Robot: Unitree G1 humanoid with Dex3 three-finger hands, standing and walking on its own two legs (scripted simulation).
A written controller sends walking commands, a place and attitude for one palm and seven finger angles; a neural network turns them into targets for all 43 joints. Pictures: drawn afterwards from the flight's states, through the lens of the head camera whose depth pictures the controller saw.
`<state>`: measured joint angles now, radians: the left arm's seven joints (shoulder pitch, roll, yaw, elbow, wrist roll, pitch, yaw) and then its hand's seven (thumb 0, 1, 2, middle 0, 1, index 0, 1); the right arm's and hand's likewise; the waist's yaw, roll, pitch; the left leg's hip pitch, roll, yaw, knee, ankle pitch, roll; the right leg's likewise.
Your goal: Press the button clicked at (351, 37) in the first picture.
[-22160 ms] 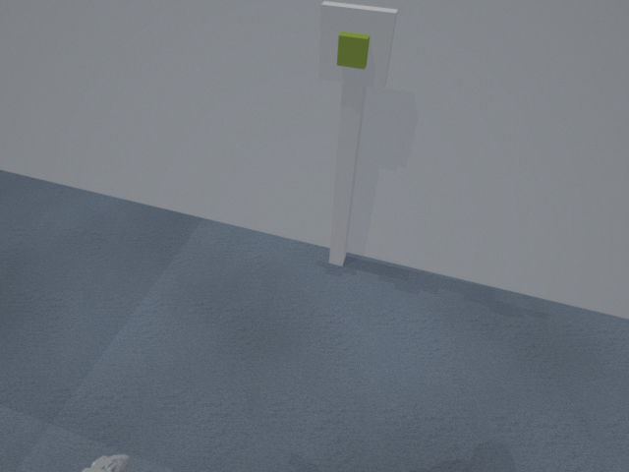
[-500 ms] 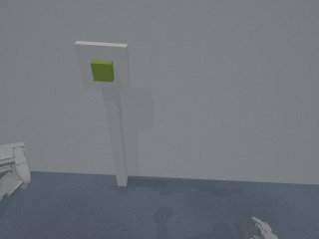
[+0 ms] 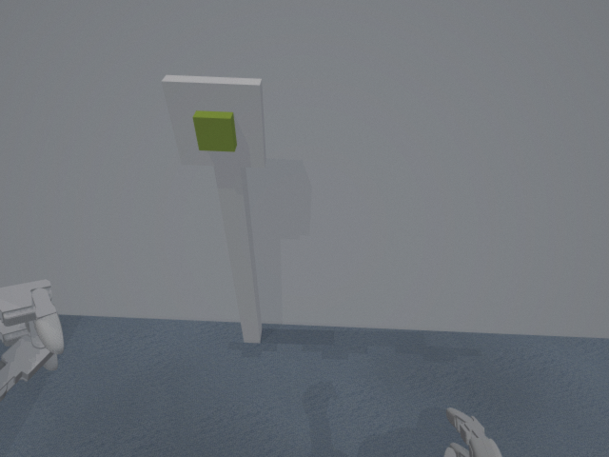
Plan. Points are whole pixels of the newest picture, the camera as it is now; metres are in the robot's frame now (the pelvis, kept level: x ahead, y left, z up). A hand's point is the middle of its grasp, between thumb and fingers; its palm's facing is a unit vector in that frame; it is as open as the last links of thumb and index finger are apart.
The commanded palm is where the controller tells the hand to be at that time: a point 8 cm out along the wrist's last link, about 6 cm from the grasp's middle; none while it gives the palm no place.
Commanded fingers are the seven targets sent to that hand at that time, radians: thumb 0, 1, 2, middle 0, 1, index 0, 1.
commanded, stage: stop stepping back and stand still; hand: left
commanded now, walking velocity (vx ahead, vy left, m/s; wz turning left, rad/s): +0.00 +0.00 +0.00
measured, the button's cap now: (216, 130) +0.66 +0.23 +0.12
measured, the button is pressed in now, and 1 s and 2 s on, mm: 0 0 0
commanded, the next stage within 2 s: let the arm hang, fingers relaxed in 0.28 s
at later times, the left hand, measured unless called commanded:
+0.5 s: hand (99, 411) +0.17 +0.27 +0.01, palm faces +0.16 -0.86 -0.49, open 3.0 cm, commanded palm none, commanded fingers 0.00 0.90 0.90 -1.04 -1.22 -1.04 -1.22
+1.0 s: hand out of the picture -0.10 +0.23 -0.17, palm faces +0.10 -0.95 -0.31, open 5.9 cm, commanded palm none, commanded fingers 0.00 0.90 0.90 -0.20 -0.30 -0.20 -0.30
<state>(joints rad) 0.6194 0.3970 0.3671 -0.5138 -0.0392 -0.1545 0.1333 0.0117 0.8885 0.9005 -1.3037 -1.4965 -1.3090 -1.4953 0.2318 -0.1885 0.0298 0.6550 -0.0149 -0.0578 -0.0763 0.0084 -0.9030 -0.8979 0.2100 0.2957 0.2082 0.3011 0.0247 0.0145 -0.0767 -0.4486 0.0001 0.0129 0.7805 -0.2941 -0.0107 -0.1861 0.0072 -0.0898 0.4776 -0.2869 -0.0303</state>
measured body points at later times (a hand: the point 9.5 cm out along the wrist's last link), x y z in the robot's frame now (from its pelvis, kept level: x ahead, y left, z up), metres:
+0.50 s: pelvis -0.02 +0.01 -0.01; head -0.03 -0.02 +0.44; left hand +0.16 +0.31 +0.04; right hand +0.15 -0.23 -0.12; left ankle +0.03 +0.13 -0.74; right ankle -0.02 -0.11 -0.74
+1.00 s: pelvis -0.04 +0.00 +0.00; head -0.03 +0.00 +0.45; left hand -0.10 +0.28 -0.15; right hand -0.01 -0.25 -0.16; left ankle +0.03 +0.13 -0.74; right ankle -0.02 -0.11 -0.74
